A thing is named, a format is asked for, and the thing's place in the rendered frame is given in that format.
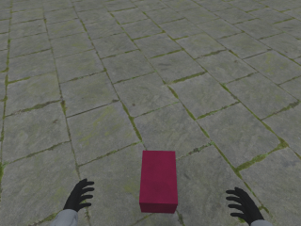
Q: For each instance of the left robot hand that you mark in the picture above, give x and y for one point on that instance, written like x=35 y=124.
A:
x=73 y=201

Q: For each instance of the robot left forearm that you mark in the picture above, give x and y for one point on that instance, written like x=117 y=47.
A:
x=67 y=217

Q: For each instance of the right robot hand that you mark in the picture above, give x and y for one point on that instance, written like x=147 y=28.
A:
x=250 y=211

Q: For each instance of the carton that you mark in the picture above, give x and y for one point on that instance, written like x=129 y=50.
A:
x=158 y=182

